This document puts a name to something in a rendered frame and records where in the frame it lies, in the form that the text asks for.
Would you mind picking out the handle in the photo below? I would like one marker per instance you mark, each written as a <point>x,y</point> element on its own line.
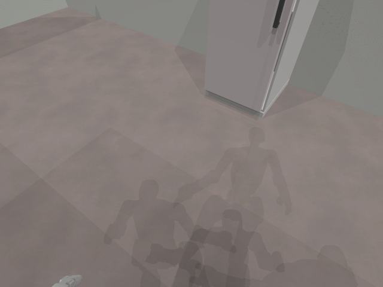
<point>278,13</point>

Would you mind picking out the left robot hand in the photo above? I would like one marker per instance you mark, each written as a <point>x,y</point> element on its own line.
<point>69,281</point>

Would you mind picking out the fridge door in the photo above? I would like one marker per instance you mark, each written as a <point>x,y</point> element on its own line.
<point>243,47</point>

